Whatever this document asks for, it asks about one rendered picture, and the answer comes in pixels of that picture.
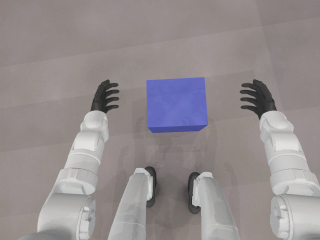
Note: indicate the robot right forearm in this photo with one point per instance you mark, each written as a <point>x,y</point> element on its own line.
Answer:
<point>290,173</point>

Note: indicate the robot left upper arm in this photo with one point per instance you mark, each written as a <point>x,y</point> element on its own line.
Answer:
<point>66,216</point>

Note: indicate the right robot hand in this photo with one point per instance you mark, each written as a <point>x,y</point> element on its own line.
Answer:
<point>263,100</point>

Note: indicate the right robot shin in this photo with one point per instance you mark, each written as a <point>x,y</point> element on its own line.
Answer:
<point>204,174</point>

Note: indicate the left robot hand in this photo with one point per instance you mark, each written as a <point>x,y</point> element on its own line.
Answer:
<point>100,98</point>

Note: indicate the robot left forearm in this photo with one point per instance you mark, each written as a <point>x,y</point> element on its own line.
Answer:
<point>79,175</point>

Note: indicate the right robot foot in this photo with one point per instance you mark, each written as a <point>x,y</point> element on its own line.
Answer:
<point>194,209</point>

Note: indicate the carton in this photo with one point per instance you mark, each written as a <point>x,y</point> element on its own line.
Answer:
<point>176,105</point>

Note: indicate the robot right upper arm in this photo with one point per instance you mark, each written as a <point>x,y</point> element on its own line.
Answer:
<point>295,217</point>

